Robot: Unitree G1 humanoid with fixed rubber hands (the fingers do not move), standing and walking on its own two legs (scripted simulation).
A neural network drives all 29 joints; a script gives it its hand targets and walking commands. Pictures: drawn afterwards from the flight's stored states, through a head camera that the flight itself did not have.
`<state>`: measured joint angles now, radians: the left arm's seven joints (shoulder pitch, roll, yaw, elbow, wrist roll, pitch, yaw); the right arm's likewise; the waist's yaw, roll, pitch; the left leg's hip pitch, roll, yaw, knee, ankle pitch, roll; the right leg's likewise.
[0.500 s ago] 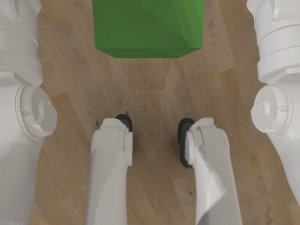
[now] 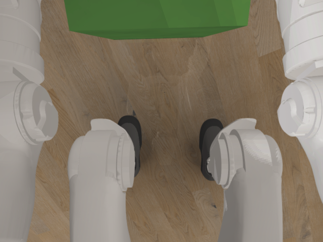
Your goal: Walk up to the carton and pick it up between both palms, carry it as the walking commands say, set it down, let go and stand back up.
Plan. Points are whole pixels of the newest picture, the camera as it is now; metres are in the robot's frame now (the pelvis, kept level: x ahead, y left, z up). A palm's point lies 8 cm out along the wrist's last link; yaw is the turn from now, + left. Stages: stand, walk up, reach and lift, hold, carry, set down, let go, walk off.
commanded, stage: reach and lift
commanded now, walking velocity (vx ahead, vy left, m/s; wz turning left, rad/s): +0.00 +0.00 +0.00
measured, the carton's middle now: out of the picture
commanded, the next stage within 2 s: none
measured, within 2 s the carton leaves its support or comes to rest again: leaves its support in 1.56 s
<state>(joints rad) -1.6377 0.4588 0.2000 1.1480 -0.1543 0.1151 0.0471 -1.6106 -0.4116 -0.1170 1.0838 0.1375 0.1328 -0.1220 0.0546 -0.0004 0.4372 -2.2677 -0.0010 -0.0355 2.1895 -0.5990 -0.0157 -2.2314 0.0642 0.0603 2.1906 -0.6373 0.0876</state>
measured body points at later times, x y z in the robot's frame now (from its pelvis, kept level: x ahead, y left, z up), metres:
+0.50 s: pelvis -0.01 +0.00 +0.00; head +0.37 +0.03 +0.20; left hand +0.58 +0.23 -0.17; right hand +0.60 -0.13 -0.17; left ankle +0.10 +0.12 -0.34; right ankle +0.10 -0.14 -0.34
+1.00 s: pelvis -0.01 -0.01 +0.00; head +0.38 +0.02 +0.20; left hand +0.58 +0.21 -0.18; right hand +0.61 -0.12 -0.18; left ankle +0.10 +0.12 -0.34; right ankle +0.10 -0.14 -0.34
